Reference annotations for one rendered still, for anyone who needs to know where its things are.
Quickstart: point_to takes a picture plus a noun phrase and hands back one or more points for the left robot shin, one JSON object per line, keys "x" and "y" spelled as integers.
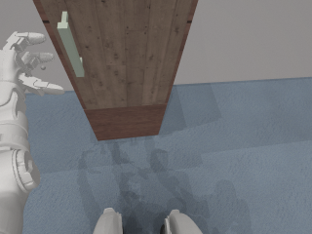
{"x": 108, "y": 210}

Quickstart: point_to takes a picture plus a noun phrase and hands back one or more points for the robot left thigh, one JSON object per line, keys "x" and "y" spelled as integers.
{"x": 109, "y": 223}

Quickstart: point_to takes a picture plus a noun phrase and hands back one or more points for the robot left upper arm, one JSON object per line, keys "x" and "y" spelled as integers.
{"x": 18, "y": 176}

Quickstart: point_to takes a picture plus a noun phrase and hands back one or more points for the cupboard door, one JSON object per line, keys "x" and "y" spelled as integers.
{"x": 129, "y": 48}

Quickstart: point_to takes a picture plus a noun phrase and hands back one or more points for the left robot hand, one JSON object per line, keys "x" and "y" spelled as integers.
{"x": 12, "y": 66}

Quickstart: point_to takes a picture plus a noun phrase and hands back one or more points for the left robot forearm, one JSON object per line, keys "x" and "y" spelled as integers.
{"x": 13, "y": 122}

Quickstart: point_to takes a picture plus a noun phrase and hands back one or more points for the handle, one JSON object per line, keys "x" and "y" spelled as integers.
{"x": 69, "y": 45}

